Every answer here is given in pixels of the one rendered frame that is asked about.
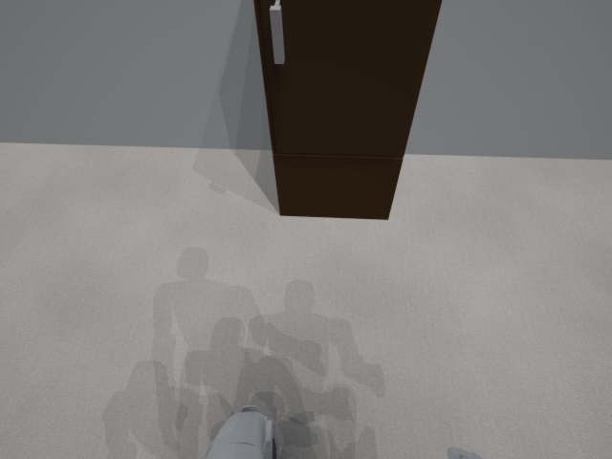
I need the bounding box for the robot left shin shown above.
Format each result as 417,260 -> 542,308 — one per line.
241,405 -> 262,414

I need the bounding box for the robot left thigh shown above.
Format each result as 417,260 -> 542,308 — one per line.
206,411 -> 273,459

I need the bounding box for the cupboard door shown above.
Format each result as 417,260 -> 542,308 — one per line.
261,0 -> 435,156

